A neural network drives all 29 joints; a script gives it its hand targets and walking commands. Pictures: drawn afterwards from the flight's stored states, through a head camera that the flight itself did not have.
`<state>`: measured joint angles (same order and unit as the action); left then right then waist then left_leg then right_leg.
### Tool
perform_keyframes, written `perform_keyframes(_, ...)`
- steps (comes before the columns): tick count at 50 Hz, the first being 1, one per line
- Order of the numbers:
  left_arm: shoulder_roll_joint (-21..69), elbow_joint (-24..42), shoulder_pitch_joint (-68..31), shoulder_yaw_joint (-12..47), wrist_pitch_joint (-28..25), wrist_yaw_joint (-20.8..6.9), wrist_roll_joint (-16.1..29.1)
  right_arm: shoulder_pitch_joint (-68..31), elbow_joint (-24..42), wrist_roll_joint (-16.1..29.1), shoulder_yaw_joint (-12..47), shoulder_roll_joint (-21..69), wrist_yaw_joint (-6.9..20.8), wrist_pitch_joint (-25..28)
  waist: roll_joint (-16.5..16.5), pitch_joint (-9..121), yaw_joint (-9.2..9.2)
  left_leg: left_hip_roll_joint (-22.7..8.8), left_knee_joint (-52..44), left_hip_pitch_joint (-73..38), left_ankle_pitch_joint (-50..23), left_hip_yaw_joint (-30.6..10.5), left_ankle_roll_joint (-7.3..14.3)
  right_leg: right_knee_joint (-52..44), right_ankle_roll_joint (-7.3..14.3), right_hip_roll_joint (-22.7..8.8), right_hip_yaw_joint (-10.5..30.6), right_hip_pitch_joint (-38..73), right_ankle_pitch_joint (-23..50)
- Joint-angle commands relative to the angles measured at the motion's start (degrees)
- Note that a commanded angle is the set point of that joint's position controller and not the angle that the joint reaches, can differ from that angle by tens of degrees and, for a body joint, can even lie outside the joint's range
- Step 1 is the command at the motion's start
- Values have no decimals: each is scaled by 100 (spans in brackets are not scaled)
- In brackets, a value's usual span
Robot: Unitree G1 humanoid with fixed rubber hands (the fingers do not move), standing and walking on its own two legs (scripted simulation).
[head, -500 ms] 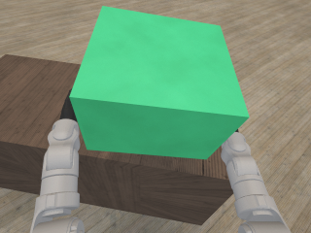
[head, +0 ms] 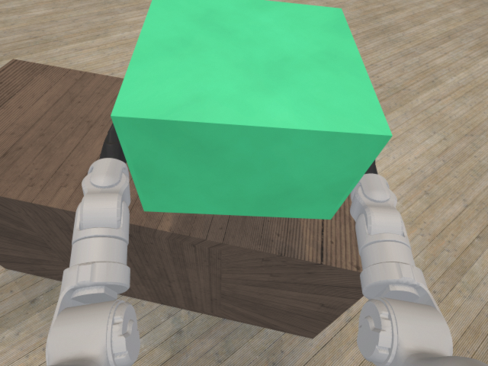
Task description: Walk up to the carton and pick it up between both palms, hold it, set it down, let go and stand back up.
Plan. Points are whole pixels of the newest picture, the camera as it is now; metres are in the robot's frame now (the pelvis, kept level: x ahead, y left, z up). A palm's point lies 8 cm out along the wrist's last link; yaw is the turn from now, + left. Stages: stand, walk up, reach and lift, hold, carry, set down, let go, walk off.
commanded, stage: reach and lift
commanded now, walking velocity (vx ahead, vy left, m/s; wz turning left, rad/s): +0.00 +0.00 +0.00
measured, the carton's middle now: (245, 106) +0.48 -0.03 +0.17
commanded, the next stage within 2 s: hold in 1.16 s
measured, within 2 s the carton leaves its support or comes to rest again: neither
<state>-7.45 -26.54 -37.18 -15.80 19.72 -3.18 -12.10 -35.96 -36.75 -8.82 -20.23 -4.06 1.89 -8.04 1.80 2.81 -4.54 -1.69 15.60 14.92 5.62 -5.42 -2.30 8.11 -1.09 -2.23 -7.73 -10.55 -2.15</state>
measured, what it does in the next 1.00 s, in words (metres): stands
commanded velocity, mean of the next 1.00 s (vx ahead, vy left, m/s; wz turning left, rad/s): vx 0.00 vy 0.00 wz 0.00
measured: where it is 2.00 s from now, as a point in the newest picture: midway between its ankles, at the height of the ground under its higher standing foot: outside the picture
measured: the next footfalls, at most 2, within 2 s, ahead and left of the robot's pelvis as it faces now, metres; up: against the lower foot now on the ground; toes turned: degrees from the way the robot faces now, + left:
none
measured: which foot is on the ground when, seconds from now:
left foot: down 0.00-1.00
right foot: down 0.00-1.00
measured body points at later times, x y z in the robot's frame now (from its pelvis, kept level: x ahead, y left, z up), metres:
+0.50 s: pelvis +0.01 +0.00 +0.00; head +0.01 +0.03 +0.45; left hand +0.38 +0.17 +0.14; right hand +0.34 -0.23 +0.12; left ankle +0.02 +0.14 -0.75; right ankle +0.01 -0.13 -0.75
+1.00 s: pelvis +0.01 +0.00 +0.00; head +0.00 +0.03 +0.45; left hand +0.39 +0.17 +0.15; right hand +0.35 -0.23 +0.13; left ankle +0.02 +0.14 -0.75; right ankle +0.01 -0.13 -0.75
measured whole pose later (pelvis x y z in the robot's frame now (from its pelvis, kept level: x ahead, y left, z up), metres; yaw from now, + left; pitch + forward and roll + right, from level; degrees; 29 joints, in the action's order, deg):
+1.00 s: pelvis +0.01 +0.00 +0.00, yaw -1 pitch -4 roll -2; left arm -6.2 -5.3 -25.6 -12.9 30.0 -3.5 -11.1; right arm -23.8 -23.2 4.1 -7.1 -7.9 -2.8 -11.9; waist 3.2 -1.1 -5.6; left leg -2.5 17.0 4.8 8.8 -4.2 -2.4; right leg 6.9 -1.2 -1.4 -6.6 0.2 -3.4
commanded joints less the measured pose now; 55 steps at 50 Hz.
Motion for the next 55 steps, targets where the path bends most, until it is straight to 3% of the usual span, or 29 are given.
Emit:
perform_keyframes(1, 2404, 2336, -1852, 2412, -126, -842, 666, -2078, 2264, 846, 2653, 1657, 322, 310, -237, 3678, -474, 580, 375, -1076, -2982, 460, -90, 393, 94, 496, 226, 2675, 2732)
perform_keyframes(3, 2495, 2977, -1731, 2789, -125, -791, 944, -1963, 2963, 1095, 3157, 1703, 167, 340, -267, 3527, -431, 583, 372, -675, -3147, 444, -17, 594, 130, 472, 359, 3255, 3491)
perform_keyframes(5, 2449, 3490, -1440, 3050, -50, -724, 1103, -1724, 3519, 1349, 3476, 1614, 69, 306, -411, 3109, -345, 566, 342, -535, -3153, 398, -23, 651, 178, 467, 402, 3470, 3691)
perform_keyframes(10, 2259, 4121, -282, 3141, 445, -638, 919, -893, 4126, 1941, 3663, 1042, 19, 1, -615, 1919, -113, 437, 301, -1239, -3271, 318, -258, 364, 248, 584, 241, 2730, 2770)
perform_keyframes(15, 2082, 3804, -186, 2517, 987, -726, 689, -1088, 3962, 2091, 3552, 730, 117, -353, -237, 995, 70, 315, -77, -1307, -1993, 423, -287, 106, 150, 506, 161, 2197, 1448)
perform_keyframes(21, 2020, 4024, -988, 2722, 853, -663, 977, -1935, 4210, 1989, 3242, 651, 224, -158, -293, 1631, -60, 357, -41, -1693, -1311, 596, -360, 83, 113, 609, 7, 1653, 874)
perform_keyframes(29, 1715, 2779, -1500, 2039, 911, -815, 654, -2182, 2727, 1420, 2665, 943, 260, -224, -101, 1491, -93, 426, -289, -954, -138, 737, -75, -21, 40, 340, 133, 1798, -27)
perform_keyframes(36, 1583, 2651, -1664, 1750, 809, -949, 531, -2439, 2702, 1258, 2537, 1099, 159, -26, -47, 1952, -156, 525, -195, -713, -607, 715, 61, 197, 1, 329, 143, 2619, 788)
perform_keyframes(42, 1758, 2979, -1626, 2181, 625, -840, 654, -2392, 3057, 1367, 2827, 1064, 110, 143, -295, 2390, -184, 513, 41, -1195, -1448, 604, -87, 252, 70, 456, 105, 2507, 1329)
perform_keyframes(47, 1941, 3221, -1568, 2517, 671, -723, 793, -2313, 3202, 1576, 2978, 943, 140, 33, -407, 2213, -180, 450, 125, -1544, -1703, 529, -217, 143, 110, 540, 69, 1978, 1123)
perform_keyframes(55, 1935, 3244, -1606, 2356, 1125, -710, 720, -2430, 2985, 1763, 2819, 769, 212, -388, -403, 1616, -142, 407, -30, -1410, -1183, 566, -233, 13, 124, 520, 67, 1704, 501)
